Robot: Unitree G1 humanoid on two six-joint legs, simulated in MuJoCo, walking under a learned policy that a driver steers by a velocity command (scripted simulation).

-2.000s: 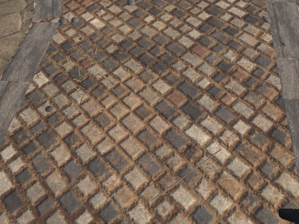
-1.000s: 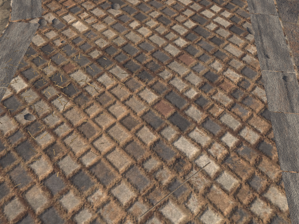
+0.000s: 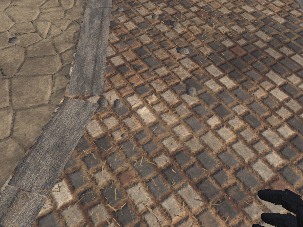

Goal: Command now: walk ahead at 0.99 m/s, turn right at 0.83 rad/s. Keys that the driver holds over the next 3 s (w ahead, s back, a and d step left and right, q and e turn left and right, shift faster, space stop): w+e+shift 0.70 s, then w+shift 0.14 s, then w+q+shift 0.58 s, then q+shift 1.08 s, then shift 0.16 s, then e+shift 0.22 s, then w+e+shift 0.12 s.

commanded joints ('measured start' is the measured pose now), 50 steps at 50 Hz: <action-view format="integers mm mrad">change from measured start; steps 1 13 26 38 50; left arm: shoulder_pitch -108 -461 -208 -82 -322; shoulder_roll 65 42 178 128 44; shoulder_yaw -7 -17 52 50 -21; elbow -141 -258 -197 -58 -146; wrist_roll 1 32 70 14 64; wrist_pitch -17 17 -44 -14 -65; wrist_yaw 2 -87 -49 14 -22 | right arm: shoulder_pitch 313 236 179 -130 329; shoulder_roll -157 -201 -173 -137 -80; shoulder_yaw -72 -86 -40 -51 -50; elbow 47 152 15 -102 92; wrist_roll -8 -11 -6 23 5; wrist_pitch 22 6 -26 -22 13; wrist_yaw -11 -22 -17 6 28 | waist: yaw -184 -113 -123 5 -81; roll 184 1 119 -59 126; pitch -79 161 -9 68 12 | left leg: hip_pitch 653 400 -168 102 401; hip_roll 362 206 61 14 124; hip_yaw -579 236 -150 -81 -486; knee -415 -585 583 -189 -487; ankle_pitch -374 336 -86 367 -105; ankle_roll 198 117 44 -28 282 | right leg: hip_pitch -698 -493 60 -11 -458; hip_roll -117 -136 -149 -74 -89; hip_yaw -84 -258 448 243 -60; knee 369 -263 -866 -751 -19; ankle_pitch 157 567 98 234 139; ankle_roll -13 -48 -334 -169 -39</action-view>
